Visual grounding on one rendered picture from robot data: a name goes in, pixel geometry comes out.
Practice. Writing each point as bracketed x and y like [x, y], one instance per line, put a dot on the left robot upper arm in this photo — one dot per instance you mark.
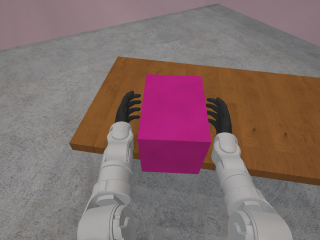
[110, 222]

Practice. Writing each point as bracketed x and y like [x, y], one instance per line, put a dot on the carton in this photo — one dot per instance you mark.
[174, 133]

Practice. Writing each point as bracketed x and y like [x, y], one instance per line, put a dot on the table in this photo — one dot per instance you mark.
[275, 117]

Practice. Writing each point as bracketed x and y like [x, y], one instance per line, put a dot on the left robot forearm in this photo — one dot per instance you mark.
[113, 186]

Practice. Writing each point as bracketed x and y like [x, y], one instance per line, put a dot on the right robot hand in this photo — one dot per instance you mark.
[223, 121]

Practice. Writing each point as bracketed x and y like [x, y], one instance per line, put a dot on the right robot upper arm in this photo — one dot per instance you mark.
[248, 224]

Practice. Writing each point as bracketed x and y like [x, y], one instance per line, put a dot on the right robot forearm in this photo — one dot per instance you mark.
[235, 181]

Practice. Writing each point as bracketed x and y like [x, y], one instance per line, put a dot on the left robot hand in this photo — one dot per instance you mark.
[123, 111]

